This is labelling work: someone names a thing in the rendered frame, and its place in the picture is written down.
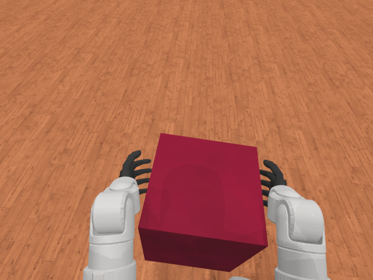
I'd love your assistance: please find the robot left forearm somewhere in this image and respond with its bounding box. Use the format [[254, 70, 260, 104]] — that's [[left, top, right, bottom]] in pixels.
[[83, 177, 140, 280]]

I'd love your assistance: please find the robot right forearm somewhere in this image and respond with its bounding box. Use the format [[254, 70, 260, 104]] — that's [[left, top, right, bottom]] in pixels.
[[267, 185, 331, 280]]

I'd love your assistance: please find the right robot hand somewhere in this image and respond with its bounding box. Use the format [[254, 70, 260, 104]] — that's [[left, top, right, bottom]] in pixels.
[[259, 160, 287, 207]]

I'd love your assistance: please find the left robot hand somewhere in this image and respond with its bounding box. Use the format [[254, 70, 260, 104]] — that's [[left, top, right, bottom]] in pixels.
[[119, 150, 152, 195]]

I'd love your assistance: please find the carton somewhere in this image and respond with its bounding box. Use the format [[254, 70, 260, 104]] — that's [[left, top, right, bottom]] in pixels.
[[138, 133, 268, 272]]

